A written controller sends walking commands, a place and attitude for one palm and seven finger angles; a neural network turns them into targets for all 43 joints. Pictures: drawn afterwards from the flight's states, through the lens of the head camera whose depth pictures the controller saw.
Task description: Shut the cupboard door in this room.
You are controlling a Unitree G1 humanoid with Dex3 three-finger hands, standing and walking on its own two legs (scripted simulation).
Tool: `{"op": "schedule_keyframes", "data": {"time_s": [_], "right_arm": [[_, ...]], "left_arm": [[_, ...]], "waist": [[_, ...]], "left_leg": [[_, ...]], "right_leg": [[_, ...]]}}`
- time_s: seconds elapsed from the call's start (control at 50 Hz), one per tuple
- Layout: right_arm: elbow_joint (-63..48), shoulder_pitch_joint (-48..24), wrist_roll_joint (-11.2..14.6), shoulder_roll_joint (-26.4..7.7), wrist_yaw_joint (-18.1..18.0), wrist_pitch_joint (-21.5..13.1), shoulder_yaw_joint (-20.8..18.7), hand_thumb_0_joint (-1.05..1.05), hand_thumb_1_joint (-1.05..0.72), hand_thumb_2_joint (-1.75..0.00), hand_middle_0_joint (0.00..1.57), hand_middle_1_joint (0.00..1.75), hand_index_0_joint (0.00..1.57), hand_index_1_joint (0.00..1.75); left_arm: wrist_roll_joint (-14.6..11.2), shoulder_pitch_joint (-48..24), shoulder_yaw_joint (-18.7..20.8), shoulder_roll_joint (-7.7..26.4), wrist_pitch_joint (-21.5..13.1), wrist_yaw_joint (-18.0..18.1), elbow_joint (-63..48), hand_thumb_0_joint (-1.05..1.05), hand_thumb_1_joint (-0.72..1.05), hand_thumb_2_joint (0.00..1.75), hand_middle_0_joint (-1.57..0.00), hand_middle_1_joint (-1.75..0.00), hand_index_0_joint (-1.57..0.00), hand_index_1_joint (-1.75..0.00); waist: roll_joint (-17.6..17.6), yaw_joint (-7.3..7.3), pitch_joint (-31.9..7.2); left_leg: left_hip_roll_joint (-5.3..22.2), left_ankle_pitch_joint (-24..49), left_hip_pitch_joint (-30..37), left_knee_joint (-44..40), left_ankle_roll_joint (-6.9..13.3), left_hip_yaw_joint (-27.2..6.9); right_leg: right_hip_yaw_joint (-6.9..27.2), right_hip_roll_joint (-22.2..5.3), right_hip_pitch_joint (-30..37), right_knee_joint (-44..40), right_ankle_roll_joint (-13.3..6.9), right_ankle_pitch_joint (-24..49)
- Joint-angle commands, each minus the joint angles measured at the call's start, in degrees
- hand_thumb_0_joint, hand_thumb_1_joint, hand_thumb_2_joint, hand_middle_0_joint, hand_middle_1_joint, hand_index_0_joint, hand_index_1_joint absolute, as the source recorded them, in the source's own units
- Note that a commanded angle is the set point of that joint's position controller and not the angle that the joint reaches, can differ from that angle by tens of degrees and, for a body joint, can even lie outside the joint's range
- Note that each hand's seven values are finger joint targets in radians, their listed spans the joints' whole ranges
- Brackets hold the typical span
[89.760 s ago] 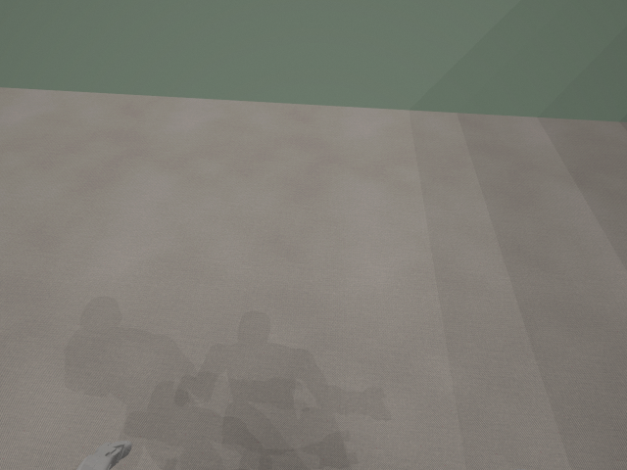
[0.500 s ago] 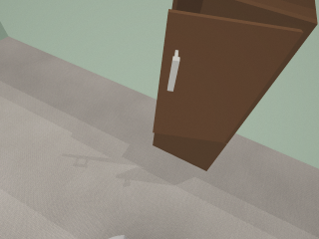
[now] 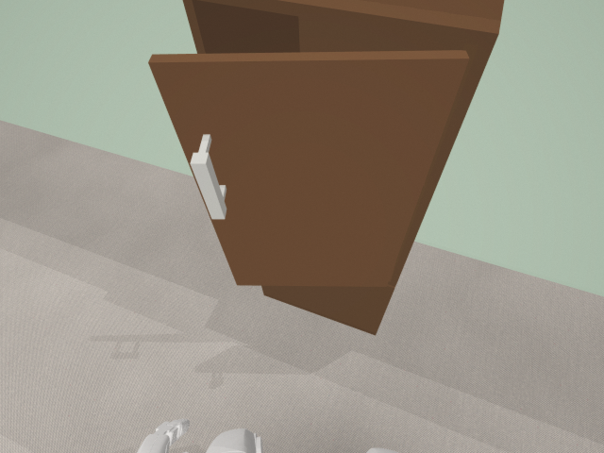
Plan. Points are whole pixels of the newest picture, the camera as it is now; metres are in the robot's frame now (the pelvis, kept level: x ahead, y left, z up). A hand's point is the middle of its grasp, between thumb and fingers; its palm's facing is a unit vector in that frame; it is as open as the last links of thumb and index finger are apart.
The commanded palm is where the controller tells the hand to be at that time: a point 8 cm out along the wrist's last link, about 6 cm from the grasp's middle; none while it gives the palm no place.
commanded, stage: come to a stop and stand still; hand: left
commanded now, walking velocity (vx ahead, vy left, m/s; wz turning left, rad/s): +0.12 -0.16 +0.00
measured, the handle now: (212, 178) +0.48 +0.14 +0.06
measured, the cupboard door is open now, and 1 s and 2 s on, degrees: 20 20 20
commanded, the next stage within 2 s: look again from close up in 0.96 s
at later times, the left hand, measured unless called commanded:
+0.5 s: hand out of the picture +0.04 +0.16 -0.17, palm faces +0.04 -0.98 -0.21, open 7.3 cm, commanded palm none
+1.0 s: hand out of the picture +0.02 +0.17 -0.17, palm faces -0.03 -0.98 -0.18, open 7.4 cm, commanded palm none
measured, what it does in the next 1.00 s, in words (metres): steps on the spot: left foot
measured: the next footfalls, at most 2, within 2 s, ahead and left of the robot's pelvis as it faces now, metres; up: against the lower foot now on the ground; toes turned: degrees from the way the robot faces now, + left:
left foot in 0.20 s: +0.10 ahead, +0.06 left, +0.00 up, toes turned +7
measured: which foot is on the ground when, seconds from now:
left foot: up 0.00-0.18, down 0.20-1.00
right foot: down 0.00-1.00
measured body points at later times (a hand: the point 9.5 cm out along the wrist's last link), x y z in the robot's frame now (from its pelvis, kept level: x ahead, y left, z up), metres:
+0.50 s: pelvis +0.04 -0.01 +0.00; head +0.07 -0.01 +0.45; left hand +0.04 +0.21 -0.15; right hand +0.14 -0.23 -0.15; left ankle +0.06 +0.06 -0.73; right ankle +0.02 -0.11 -0.73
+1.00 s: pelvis +0.02 +0.01 +0.01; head +0.03 +0.01 +0.46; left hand +0.03 +0.22 -0.15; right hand +0.00 -0.20 -0.15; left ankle +0.06 +0.06 -0.73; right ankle +0.02 -0.11 -0.73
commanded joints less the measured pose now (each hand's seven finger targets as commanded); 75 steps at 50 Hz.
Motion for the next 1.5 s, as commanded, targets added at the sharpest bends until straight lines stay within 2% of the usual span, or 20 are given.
{"op": "schedule_keyframes", "data": {"time_s": [0.0, 0.12, 0.16, 0.2, 0.26, 0.3, 0.38, 0.42, 0.46, 0.6, 0.7, 0.92, 0.94, 0.96, 0.98, 1.02, 1.08, 1.16, 1.32, 1.48], "right_arm": [[-4.4, 2.3, -0.1, -0.5, 0.4, -0.8, 0.2, 0.00, -0.90, -0.90, 0.20, 0.30, 0.20, 0.30], [-6.0, -1.7, 0.5, 3.5, 0.1, -2.1, 2.3, 0.00, -0.90, -0.90, 0.20, 0.30, 0.20, 0.30], [-5.0, 0.5, 0.9, 2.3, 0.0, -2.4, 2.4, 0.00, -0.90, -0.90, 0.20, 0.30, 0.20, 0.30], [-6.0, -1.4, 0.9, -2.3, -0.5, -2.7, 1.5, 0.00, -0.90, -0.90, 0.20, 0.30, 0.20, 0.30], [-7.0, -6.4, 0.8, -2.8, -1.1, -1.9, 1.5, 0.00, -0.90, -0.90, 0.20, 0.30, 0.20, 0.30], [-7.9, -7.9, 0.7, -3.5, -1.0, -1.4, 1.3, 0.00, -0.90, -0.90, 0.20, 0.30, 0.20, 0.30], [-9.0, -7.7, 0.6, -3.1, -0.7, -0.8, 0.8, 0.00, -0.90, -0.90, 0.20, 0.30, 0.20, 0.30], [-8.9, -6.8, 0.7, -2.1, -0.5, -0.5, 0.8, 0.00, -0.90, -0.90, 0.20, 0.30, 0.20, 0.30], [-8.6, -6.8, 0.7, -1.1, -0.4, -0.4, 1.0, 0.00, -0.90, -0.90, 0.20, 0.30, 0.20, 0.30], [-7.0, -7.0, 0.4, -1.6, 0.1, -1.4, 2.0, 0.00, -0.90, -0.90, 0.20, 0.30, 0.20, 0.30], [-5.5, -5.3, 0.4, -1.8, 0.3, -1.9, 2.5, 0.00, -0.90, -0.90, 0.20, 0.30, 0.20, 0.30], [-1.3, 1.1, 0.7, 0.0, 0.0, -2.6, 3.2, 0.00, -0.90, -0.90, 0.20, 0.30, 0.20, 0.30], [-6.4, -4.2, 0.9, -3.8, 0.4, -3.1, 3.7, 0.00, -0.90, -0.90, 0.20, 0.30, 0.20, 0.30], [-6.8, 0.3, 0.5, -1.6, 0.9, -2.2, 3.8, 0.00, -0.90, -0.90, 0.20, 0.30, 0.20, 0.30], [-6.0, 1.9, 0.0, -1.3, 1.1, -2.3, 3.4, 0.00, -0.90, -0.90, 0.20, 0.30, 0.20, 0.30], [-5.7, 3.4, -0.1, -0.3, 1.1, -2.9, 4.2, 0.00, -0.90, -0.90, 0.20, 0.30, 0.20, 0.30], [-6.4, 2.6, 0.3, -1.0, 0.8, -3.3, 4.3, 0.00, -0.90, -0.90, 0.20, 0.30, 0.20, 0.30], [-5.7, 3.6, 0.4, -1.1, 0.6, -3.8, 4.5, 0.00, -0.90, -0.90, 0.20, 0.30, 0.20, 0.30], [-3.2, 4.3, 0.6, -0.9, 0.2, -4.6, 5.1, 0.00, -0.90, -0.90, 0.20, 0.30, 0.20, 0.30], [-1.7, 3.8, 0.7, -0.9, -0.2, -4.4, 5.1, 0.00, -0.90, -0.90, 0.20, 0.30, 0.20, 0.30]], "left_arm": [[0.2, 5.5, 1.3, 7.3, -1.1, 1.3, -0.7, 0.00, 0.90, 0.90, -0.20, -0.30, -0.20, -0.30], [0.1, 9.6, 1.1, 6.6, -1.5, 1.9, 0.7, 0.00, 0.90, 0.90, -0.20, -0.30, -0.20, -0.30], [-0.7, 9.0, 0.9, 7.2, -1.4, 1.9, 0.8, 0.00, 0.90, 0.90, -0.20, -0.30, -0.20, -0.30], [-1.1, 11.1, 0.7, 5.3, -0.7, 1.9, 0.3, 0.00, 0.90, 0.90, -0.20, -0.30, -0.20, -0.30], [-0.5, 12.7, 0.4, 5.2, 0.7, 2.3, 1.2, 0.00, 0.90, 0.90, -0.20, -0.30, -0.20, -0.30], [-0.4, 14.0, 0.6, 5.5, 1.2, 2.1, 1.5, 0.00, 0.90, 0.90, -0.20, -0.30, -0.20, -0.30], [0.0, 15.4, 0.9, 6.5, 0.9, 2.2, 0.8, 0.00, 0.90, 0.90, -0.20, -0.30, -0.20, -0.30], [0.1, 14.4, 1.0, 7.1, 0.8, 2.3, 0.1, 0.00, 0.90, 0.90, -0.20, -0.30, -0.20, -0.30], [0.0, 13.6, 1.0, 6.8, 0.8, 2.3, -0.5, 0.00, 0.90, 0.90, -0.20, -0.30, -0.20, -0.30], [-0.1, 15.1, 0.5, 4.4, 1.3, 2.1, 0.6, 0.00, 0.90, 0.90, -0.20, -0.30, -0.20, -0.30], [-0.2, 16.1, -0.1, 4.2, 1.1, 1.9, 2.5, 0.00, 0.90, 0.90, -0.20, -0.30, -0.20, -0.30], [-0.4, 16.8, -0.9, 2.9, 0.3, 2.1, 5.7, 0.00, 0.90, 0.90, -0.20, -0.30, -0.20, -0.30], [0.3, 18.5, -2.4, 5.1, -0.4, 4.1, 6.4, 0.00, 0.90, 0.90, -0.20, -0.30, -0.20, -0.30], [-0.2, 15.1, -1.7, 7.1, -0.8, 3.5, 3.6, 0.00, 0.90, 0.90, -0.20, -0.30, -0.20, -0.30], [-0.2, 14.1, -0.9, 7.0, -0.8, 3.1, 2.4, 0.00, 0.90, 0.90, -0.20, -0.30, -0.20, -0.30], [-0.6, 15.2, -1.7, 5.8, -1.4, 2.6, 2.6, 0.00, 0.90, 0.90, -0.20, -0.30, -0.20, -0.30], [-0.6, 17.0, -2.2, 3.2, -1.2, 2.3, 3.6, 0.00, 0.90, 0.90, -0.20, -0.30, -0.20, -0.30], [-0.5, 16.9, -2.6, 1.9, -1.1, 2.3, 4.1, 0.00, 0.90, 0.90, -0.20, -0.30, -0.20, -0.30], [-0.8, 17.8, -2.6, 2.4, -1.1, 2.5, 5.5, 0.00, 0.90, 0.90, -0.20, -0.30, -0.20, -0.30], [-0.8, 17.6, -2.5, 2.7, -0.6, 2.5, 6.6, 0.00, 0.90, 0.90, -0.20, -0.30, -0.20, -0.30]], "waist": [[-11.3, 1.11, -5.6], [-5.1, 3.44, -9.5], [-4.7, 2.18, -10.9], [1.3, 3.30, -11.1], [7.4, 4.44, -6.0], [4.8, 5.01, -4.2], [-5.6, 3.98, -8.4], [-10.3, 3.28, -9.2], [-11.3, 3.00, -8.6], [-2.3, 4.64, -3.8], [-1.2, 4.94, -3.6], [-4.8, 4.06, -1.3], [-5.6, 5.15, 3.1], [-4.1, 1.77, -2.7], [-2.3, 1.44, -1.9], [4.4, 1.99, -5.2], [-1.4, 3.09, -3.5], [-6.2, 3.34, -0.9], [-3.6, 3.38, -2.3], [-3.3, 3.28, -2.1]], "left_leg": [[-0.2, 5.6, -2.4, -2.4, -0.1, -0.1], [-3.4, 6.6, 6.6, -30.1, -0.2, 0.2], [-4.1, 18.4, 14.7, -42.3, 0.2, 0.3], [3.5, 45.0, 21.7, -42.4, 3.8, -4.9], [5.0, 50.5, 17.8, -43.9, 7.4, -6.6], [5.0, 42.0, 15.3, -46.1, 7.7, -7.1], [1.1, 33.1, 18.5, -40.4, 5.3, -3.6], [-1.4, 27.0, 18.3, -38.4, 4.1, -1.6], [-2.3, 23.7, 18.2, -38.2, 3.7, -1.5], [1.8, 13.3, 11.3, -50.7, 6.4, -7.7], [1.1, 5.9, 10.0, -54.8, 5.9, -8.3], [0.2, 8.0, 12.2, -56.2, 5.2, -7.1], [-0.3, 14.6, 9.2, -44.4, 3.5, -3.3], [-2.8, 6.1, 11.7, -44.1, 3.2, -3.9], [-2.9, 4.8, 11.5, -44.5, 4.1, -4.8], [-2.3, 6.4, 11.0, -47.5, 5.1, -6.5], [-0.1, 1.8, 7.4, -52.1, 6.6, -10.1], [0.0, 4.7, 7.5, -53.4, 6.9, -9.9], [-0.5, 17.7, 14.1, -52.3, 6.6, -7.6], [-0.4, 20.7, 16.0, -52.4, 6.2, -6.8]], "right_leg": [[8.3, -12.5, 5.2, -15.2, -8.0, 19.6], [13.2, -13.8, 12.2, -9.6, -10.0, 35.8], [11.9, -11.4, 12.1, -6.2, -6.7, 36.0], [9.2, -6.7, 6.9, -5.5, -0.6, 24.5], [7.6, -4.2, 7.6, -3.6, 1.6, 13.1], [8.0, -3.4, 7.1, -3.3, 1.2, 6.0], [12.5, -7.4, 6.7, -6.3, -0.8, 20.9], [14.5, -10.4, 6.6, -7.3, -3.2, 24.3], [15.0, -11.4, 5.0, -7.8, -4.8, 22.4], [10.4, -4.0, 5.8, -7.4, -0.2, -1.0], [10.4, -4.3, 7.8, -9.0, -0.2, -1.4], [10.8, -4.9, 7.0, -12.3, -0.1, 0.0], [11.0, -6.2, 2.6, -11.1, -0.6, 6.6], [12.6, -7.9, 0.6, -12.3, -2.4, -12.8], [12.3, -7.1, -2.5, -11.4, -3.1, -16.2], [9.8, -4.8, 0.9, -7.7, -3.2, -8.5], [8.2, -2.7, 3.7, -5.4, -2.3, -5.3], [8.5, -3.1, 4.1, -5.9, -1.8, -2.1], [8.7, -4.0, 5.2, -6.7, -1.1, 2.9], [8.9, -4.2, 5.9, -7.6, -0.8, 3.3]]}}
